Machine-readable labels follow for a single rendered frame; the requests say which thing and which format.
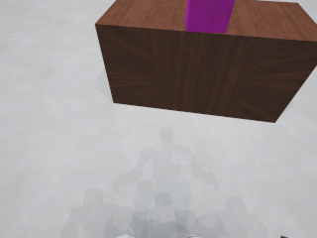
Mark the pedestal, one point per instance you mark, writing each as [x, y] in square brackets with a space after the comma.
[251, 72]

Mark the carton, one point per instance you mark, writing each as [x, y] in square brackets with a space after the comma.
[208, 16]

